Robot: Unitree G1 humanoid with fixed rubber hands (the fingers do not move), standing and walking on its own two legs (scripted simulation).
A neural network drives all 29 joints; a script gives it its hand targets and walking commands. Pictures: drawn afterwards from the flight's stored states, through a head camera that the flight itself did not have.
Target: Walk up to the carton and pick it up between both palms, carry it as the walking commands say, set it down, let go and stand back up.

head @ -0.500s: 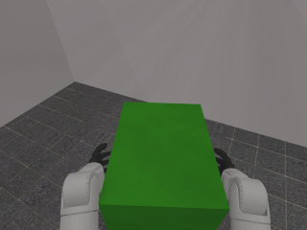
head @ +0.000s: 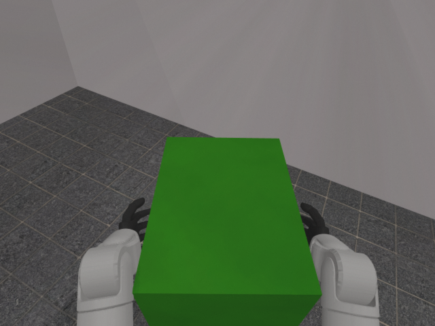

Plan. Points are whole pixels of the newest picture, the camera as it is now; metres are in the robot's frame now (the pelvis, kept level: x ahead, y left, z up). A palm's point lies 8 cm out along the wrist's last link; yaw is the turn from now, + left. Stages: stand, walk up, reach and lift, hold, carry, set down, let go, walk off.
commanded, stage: carry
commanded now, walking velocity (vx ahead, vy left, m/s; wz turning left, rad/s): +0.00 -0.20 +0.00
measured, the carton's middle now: (222, 239) +0.31 +0.01 +0.02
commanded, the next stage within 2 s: none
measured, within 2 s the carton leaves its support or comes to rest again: neither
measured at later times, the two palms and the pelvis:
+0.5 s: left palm (160, 266) +0.22 +0.11 +0.07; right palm (363, 272) +0.22 -0.20 +0.09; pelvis -0.03 -0.06 +0.00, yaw +0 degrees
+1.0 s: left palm (213, 302) +0.18 +0.03 +0.07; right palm (429, 312) +0.18 -0.29 +0.08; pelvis -0.08 -0.14 -0.01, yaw +0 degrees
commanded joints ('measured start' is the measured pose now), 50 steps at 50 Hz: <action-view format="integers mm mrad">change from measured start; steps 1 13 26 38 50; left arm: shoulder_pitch -549 -563 -605 -603 -639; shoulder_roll -941 -914 -914 -932 -898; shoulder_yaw -789 -786 -835 -786 -823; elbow -155 -126 -217 -186 -153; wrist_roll -396 -384 -415 -400 -398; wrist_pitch -14 -14 -24 -19 -7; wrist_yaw -272 -277 -252 -285 -284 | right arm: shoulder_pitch -564 -631 -590 -745 -552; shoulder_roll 905 854 874 909 855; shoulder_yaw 723 733 730 785 701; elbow -212 -239 -269 -314 -144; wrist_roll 399 418 429 464 407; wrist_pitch -27 -23 -40 -29 -23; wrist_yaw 261 250 266 252 282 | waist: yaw -5 -30 -22 11 -29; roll -211 96 265 -156 232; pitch -428 -315 -365 -206 -178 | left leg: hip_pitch -127 239 483 -116 236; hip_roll -97 47 149 -91 317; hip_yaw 16 -175 -276 13 -542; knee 241 -237 -153 381 -358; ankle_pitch -390 142 706 -277 35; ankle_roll -41 43 64 -24 193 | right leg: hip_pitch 432 86 11 151 -161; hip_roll -346 -156 33 -258 -72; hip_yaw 287 58 49 155 176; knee -72 73 29 -244 441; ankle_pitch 724 264 -75 -123 -147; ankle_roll -108 -45 21 -121 12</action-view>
